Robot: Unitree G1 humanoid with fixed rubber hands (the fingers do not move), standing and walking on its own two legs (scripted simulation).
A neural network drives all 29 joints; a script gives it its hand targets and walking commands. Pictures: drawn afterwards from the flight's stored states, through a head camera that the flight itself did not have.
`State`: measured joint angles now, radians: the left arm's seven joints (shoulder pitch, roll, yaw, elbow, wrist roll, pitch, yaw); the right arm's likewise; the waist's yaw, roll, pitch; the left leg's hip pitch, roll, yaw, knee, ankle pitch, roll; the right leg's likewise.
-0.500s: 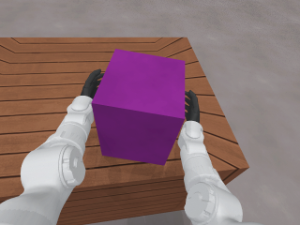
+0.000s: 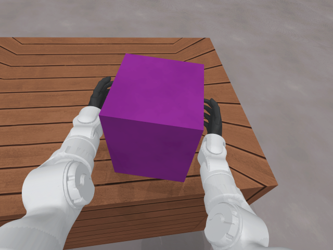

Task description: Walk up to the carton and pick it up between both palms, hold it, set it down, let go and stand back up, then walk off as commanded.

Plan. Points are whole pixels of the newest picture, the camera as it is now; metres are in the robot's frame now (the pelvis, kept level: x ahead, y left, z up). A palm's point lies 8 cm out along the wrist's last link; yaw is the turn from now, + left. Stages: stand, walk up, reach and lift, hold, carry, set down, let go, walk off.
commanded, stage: set down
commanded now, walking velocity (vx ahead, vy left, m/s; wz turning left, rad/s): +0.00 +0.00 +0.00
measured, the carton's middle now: (156, 121) +0.43 -0.02 +0.04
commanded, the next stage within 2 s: none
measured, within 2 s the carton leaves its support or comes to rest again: neither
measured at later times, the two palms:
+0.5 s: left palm (100, 115) +0.45 +0.13 +0.05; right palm (211, 136) +0.38 -0.16 +0.03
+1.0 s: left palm (89, 132) +0.40 +0.15 +0.05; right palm (222, 150) +0.33 -0.17 +0.03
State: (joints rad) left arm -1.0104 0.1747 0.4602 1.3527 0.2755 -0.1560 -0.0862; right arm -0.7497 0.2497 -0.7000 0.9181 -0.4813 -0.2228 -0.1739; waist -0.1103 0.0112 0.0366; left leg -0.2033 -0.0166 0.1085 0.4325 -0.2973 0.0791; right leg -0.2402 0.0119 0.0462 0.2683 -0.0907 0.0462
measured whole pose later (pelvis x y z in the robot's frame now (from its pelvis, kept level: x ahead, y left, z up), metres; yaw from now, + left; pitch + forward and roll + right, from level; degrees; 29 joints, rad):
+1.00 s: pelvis -0.04 +0.00 -0.01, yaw +0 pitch +9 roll -3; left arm -0.94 0.25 0.06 1.43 -0.03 -0.19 -0.04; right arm -0.74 0.02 -0.22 1.22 0.07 -0.31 -0.26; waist -0.11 0.01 -0.08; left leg -0.41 -0.01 0.11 0.52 -0.27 0.06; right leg -0.42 0.01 0.04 0.29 -0.03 0.05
